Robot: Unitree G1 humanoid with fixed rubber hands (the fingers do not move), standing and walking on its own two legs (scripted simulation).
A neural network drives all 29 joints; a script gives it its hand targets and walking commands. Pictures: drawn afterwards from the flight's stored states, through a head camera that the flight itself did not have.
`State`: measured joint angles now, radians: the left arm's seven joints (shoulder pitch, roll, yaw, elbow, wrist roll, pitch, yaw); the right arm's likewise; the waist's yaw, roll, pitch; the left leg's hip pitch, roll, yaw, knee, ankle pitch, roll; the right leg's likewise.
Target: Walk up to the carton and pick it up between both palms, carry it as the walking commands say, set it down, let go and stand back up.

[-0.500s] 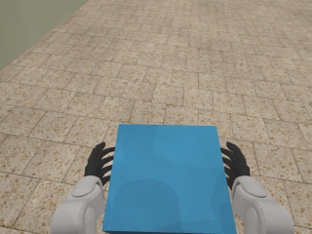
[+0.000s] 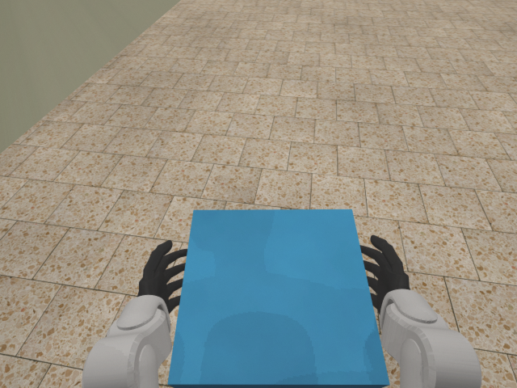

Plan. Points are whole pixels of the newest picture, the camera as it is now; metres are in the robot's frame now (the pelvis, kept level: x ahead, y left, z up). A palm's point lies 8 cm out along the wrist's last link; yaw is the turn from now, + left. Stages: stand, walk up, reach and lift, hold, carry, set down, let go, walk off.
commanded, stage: carry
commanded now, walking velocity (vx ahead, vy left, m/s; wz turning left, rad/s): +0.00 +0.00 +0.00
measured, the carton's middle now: (272, 315) +0.24 +0.00 +0.03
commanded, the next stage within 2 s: none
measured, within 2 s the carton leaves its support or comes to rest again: neither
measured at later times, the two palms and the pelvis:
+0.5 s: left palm (148, 296) +0.23 +0.16 +0.09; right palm (381, 292) +0.23 -0.14 +0.09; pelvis +0.01 +0.01 +0.00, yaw +0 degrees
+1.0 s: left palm (144, 317) +0.21 +0.16 +0.09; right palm (385, 311) +0.21 -0.14 +0.09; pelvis -0.02 +0.01 +0.00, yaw +0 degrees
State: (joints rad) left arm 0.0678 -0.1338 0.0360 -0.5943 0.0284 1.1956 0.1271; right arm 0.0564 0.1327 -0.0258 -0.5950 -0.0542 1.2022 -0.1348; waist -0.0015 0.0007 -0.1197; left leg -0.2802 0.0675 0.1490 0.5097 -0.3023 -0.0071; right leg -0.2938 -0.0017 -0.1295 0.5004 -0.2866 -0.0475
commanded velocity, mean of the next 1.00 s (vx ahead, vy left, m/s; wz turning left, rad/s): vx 0.00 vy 0.00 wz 0.00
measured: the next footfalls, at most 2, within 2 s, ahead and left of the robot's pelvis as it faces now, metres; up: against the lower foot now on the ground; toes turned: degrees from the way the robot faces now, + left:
left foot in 1.84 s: +0.09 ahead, +0.12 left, +0.00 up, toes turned +11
